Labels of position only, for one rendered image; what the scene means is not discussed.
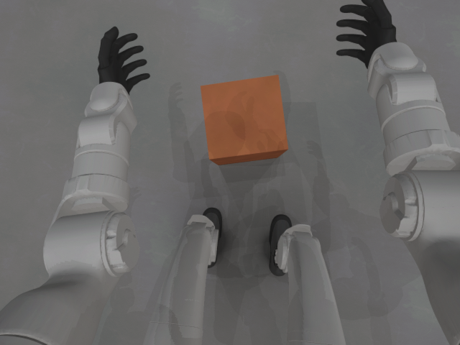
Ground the left robot hand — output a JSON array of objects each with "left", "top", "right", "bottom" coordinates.
[{"left": 98, "top": 27, "right": 150, "bottom": 94}]

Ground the left robot foot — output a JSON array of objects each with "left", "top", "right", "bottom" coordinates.
[{"left": 203, "top": 208, "right": 222, "bottom": 268}]

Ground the robot right forearm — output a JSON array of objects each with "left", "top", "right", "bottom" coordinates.
[{"left": 367, "top": 42, "right": 460, "bottom": 176}]

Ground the right robot hand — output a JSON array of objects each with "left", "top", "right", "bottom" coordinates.
[{"left": 336, "top": 0, "right": 397, "bottom": 69}]

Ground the carton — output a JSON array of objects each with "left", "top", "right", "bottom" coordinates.
[{"left": 201, "top": 75, "right": 288, "bottom": 165}]

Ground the left robot upper arm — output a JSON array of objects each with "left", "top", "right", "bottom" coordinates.
[{"left": 0, "top": 210, "right": 140, "bottom": 345}]

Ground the right robot upper arm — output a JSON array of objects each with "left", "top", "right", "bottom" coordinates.
[{"left": 379, "top": 170, "right": 460, "bottom": 345}]

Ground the left robot thigh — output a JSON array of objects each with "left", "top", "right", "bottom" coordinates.
[{"left": 143, "top": 221, "right": 219, "bottom": 345}]

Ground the robot left forearm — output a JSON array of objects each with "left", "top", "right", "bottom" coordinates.
[{"left": 43, "top": 82, "right": 137, "bottom": 272}]

